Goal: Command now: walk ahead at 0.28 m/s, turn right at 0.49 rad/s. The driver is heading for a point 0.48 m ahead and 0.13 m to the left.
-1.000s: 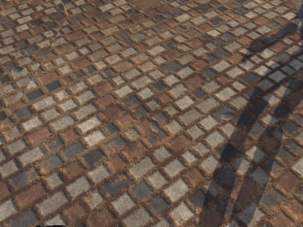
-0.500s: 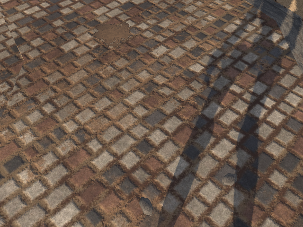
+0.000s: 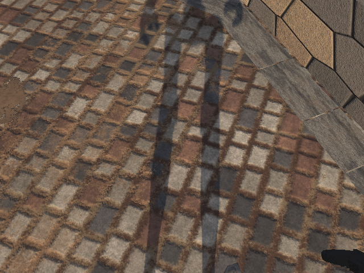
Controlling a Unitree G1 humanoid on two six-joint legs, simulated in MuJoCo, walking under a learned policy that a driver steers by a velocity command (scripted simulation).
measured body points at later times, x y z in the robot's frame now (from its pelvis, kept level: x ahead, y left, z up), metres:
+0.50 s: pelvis +0.15 +0.08 +0.02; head +0.19 +0.11 +0.47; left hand +0.29 +0.38 -0.08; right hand +0.32 -0.19 -0.07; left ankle +0.17 +0.18 -0.72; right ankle +0.12 -0.05 -0.64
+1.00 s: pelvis +0.20 +0.05 +0.02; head +0.23 +0.04 +0.47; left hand +0.21 +0.35 -0.07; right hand +0.46 -0.13 -0.08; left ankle +0.11 +0.17 -0.67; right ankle +0.25 -0.05 -0.72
